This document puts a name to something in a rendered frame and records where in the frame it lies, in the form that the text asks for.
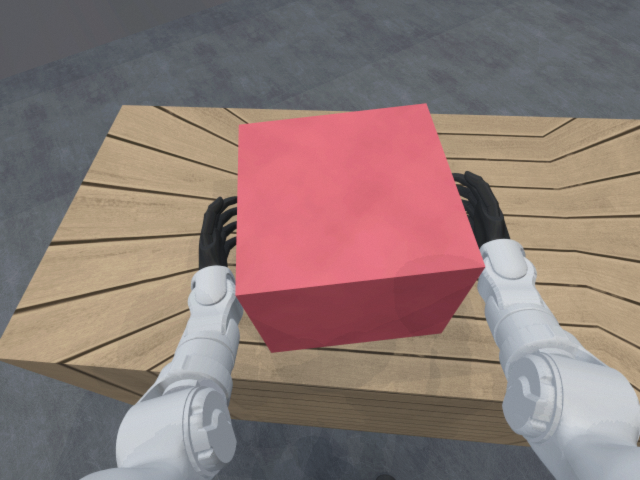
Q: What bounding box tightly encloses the right robot forearm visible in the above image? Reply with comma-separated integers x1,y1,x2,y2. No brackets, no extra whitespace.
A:
477,239,640,442

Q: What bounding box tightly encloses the pedestal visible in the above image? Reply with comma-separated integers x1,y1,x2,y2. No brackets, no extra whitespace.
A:
0,105,640,447

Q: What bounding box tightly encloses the left robot hand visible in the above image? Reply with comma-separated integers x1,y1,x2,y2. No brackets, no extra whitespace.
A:
199,196,237,270

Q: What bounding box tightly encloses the robot right upper arm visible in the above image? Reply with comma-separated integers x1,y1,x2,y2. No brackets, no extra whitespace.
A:
502,352,640,480

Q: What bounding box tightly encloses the left robot forearm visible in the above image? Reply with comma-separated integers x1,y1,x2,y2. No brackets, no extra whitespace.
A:
116,266,243,468

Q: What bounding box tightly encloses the right robot hand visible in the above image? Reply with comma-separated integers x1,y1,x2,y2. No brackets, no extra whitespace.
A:
452,171,510,249

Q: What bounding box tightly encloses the robot left upper arm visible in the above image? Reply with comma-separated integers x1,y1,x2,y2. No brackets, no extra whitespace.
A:
80,386,236,480

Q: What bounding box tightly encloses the carton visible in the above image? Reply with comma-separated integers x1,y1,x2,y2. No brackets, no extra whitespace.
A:
235,103,485,353

